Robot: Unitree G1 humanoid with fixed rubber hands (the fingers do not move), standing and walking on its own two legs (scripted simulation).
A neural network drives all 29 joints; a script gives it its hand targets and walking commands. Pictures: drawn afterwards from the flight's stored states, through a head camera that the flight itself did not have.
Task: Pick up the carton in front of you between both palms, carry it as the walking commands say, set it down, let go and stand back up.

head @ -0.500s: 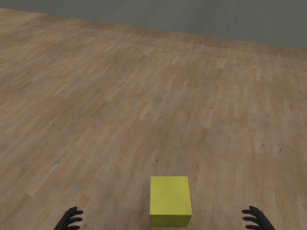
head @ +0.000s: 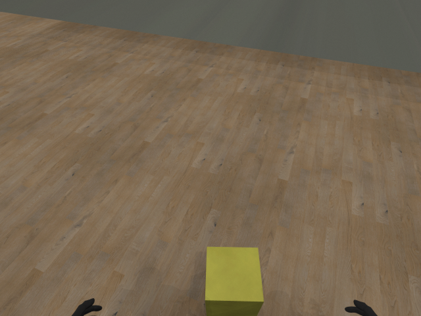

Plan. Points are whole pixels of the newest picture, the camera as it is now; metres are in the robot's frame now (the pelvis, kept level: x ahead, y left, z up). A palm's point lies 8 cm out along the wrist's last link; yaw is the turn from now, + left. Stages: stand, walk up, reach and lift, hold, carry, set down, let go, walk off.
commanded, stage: stand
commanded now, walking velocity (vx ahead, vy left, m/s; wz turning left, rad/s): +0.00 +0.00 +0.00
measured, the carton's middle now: (231, 283) +0.41 -0.06 -0.65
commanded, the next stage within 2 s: none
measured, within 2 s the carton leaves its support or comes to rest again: neither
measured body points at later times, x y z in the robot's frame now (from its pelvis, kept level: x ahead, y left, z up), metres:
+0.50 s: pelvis -0.02 +0.00 +0.01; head -0.02 +0.00 +0.46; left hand +0.09 +0.31 -0.10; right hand +0.10 -0.30 -0.10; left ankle -0.04 +0.12 -0.74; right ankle -0.03 -0.12 -0.74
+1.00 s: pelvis -0.03 +0.00 +0.01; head -0.03 +0.00 +0.46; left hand +0.07 +0.31 -0.11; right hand +0.07 -0.31 -0.11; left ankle -0.04 +0.12 -0.74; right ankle -0.03 -0.12 -0.74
